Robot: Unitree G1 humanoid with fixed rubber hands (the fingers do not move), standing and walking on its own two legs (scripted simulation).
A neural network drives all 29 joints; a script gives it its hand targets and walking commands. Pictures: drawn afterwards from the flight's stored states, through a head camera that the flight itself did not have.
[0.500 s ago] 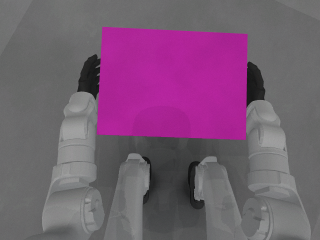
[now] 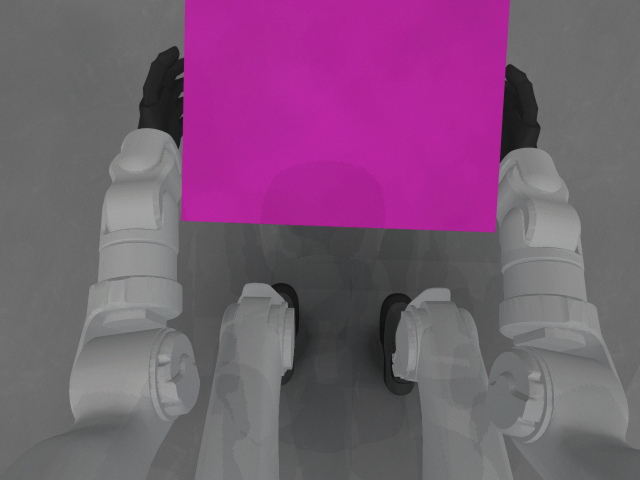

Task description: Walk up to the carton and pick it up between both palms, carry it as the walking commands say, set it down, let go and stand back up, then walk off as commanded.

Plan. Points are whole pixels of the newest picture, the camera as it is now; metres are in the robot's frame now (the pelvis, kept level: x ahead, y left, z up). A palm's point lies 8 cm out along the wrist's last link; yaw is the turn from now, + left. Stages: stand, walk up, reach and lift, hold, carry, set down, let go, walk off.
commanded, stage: set down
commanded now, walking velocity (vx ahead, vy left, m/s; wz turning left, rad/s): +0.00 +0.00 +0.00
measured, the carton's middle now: (334, 141) +0.49 +0.03 -0.20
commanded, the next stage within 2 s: none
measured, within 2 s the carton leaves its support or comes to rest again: neither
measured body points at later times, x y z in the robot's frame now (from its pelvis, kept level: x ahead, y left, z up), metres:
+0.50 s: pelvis -0.01 +0.00 -0.06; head +0.35 +0.03 +0.21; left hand +0.51 +0.23 -0.23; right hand +0.51 -0.15 -0.22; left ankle +0.12 +0.11 -0.47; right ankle +0.10 -0.13 -0.47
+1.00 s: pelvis -0.02 +0.00 -0.09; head +0.36 +0.03 +0.14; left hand +0.52 +0.23 -0.28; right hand +0.53 -0.15 -0.27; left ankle +0.12 +0.11 -0.47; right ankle +0.10 -0.13 -0.47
